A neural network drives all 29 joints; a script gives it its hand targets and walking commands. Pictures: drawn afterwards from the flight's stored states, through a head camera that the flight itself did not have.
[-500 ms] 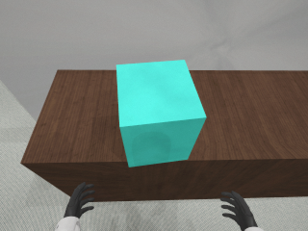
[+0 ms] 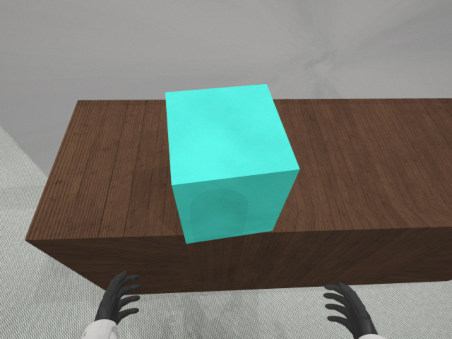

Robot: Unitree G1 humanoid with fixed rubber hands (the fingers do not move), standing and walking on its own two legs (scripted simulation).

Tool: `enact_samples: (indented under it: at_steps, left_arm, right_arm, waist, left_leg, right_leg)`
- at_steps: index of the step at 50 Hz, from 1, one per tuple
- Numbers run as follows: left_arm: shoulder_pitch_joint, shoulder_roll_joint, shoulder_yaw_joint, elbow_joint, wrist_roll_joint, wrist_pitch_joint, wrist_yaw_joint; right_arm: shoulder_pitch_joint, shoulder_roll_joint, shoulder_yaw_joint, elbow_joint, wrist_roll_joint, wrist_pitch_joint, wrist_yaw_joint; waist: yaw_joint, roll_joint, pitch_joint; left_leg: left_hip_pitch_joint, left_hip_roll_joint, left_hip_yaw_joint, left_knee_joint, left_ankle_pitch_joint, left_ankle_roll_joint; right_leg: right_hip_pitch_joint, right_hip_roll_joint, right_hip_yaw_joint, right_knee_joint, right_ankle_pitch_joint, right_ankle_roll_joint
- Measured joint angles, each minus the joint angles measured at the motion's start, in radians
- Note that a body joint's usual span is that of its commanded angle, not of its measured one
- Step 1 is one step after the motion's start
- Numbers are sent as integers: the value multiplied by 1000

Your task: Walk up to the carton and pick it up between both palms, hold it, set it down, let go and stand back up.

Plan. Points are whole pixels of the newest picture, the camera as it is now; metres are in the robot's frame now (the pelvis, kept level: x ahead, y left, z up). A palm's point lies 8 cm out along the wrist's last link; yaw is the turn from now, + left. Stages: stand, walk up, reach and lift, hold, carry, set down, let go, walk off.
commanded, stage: set down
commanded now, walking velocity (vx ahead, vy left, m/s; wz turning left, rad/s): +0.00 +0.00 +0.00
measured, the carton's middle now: (224, 168) +0.45 +0.05 -0.01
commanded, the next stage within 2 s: let go in 0.20 s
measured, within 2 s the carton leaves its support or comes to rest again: neither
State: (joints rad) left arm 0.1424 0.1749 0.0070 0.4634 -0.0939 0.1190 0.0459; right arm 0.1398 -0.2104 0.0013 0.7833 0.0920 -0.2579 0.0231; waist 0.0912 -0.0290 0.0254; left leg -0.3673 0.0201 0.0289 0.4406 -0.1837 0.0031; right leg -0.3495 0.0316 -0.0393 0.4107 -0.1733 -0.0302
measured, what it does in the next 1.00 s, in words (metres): stands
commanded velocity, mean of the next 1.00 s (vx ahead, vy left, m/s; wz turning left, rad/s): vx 0.00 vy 0.00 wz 0.00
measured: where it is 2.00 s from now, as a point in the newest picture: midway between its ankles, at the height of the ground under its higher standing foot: outside the picture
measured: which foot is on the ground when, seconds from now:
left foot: down 0.00-1.00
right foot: down 0.00-1.00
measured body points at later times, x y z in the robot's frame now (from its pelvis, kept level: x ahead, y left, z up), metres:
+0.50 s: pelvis +0.00 +0.00 +0.00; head +0.04 +0.01 +0.45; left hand +0.17 +0.23 -0.09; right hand +0.18 -0.23 -0.10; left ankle +0.02 +0.12 -0.74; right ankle +0.02 -0.10 -0.74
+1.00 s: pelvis +0.01 -0.01 -0.01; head -0.02 +0.00 +0.44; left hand +0.12 +0.25 -0.12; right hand +0.15 -0.24 -0.11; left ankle +0.02 +0.12 -0.74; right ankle +0.02 -0.10 -0.74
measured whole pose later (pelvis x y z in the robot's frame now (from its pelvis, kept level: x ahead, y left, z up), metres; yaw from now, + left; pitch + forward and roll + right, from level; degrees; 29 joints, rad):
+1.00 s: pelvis +0.01 -0.01 -0.01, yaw +0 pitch +2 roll +0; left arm 0.20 0.23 0.01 0.77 0.00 0.00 0.02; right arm 0.25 -0.21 -0.02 0.78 0.02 -0.05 0.02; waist 0.09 -0.03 -0.13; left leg -0.31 0.02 0.03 0.52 -0.25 0.00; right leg -0.31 0.03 -0.04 0.52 -0.25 -0.04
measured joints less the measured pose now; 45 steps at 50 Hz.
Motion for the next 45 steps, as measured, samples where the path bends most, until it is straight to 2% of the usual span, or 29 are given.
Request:
enact_samples:
  at_steps: [36, 40, 45]
  left_arm:
    - [0, 15, 0, 0, 7, 10, 0]
    - [3, 26, 0, 96, 68, -64, -11]
    - [33, 42, 0, 222, 94, -97, -26]
  right_arm:
    - [0, 0, -13, 0, -33, 62, 0]
    - [12, 0, -16, 2, -64, 139, 0]
    - [65, 0, -16, 1, -69, 202, 0]
  waist:
    - [-1, 0, 13]
    - [-2, 0, -12]
    - [-2, 0, -96]
  left_leg:
    - [53, 0, 0, 0, 0, 0]
    - [54, 0, 0, 34, -21, 0]
    - [54, 0, 0, 70, -56, -1]
  right_leg:
    - [38, 0, 0, 32, -17, 0]
    - [39, -1, 0, 66, -38, -5]
    - [39, -2, 0, 101, -72, -5]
